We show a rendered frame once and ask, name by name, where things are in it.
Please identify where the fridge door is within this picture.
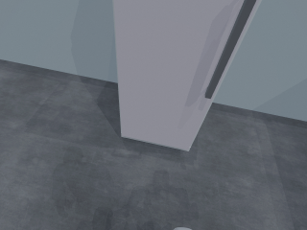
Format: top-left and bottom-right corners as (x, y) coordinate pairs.
(113, 0), (260, 150)

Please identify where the handle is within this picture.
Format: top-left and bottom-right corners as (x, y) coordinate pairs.
(204, 0), (256, 99)

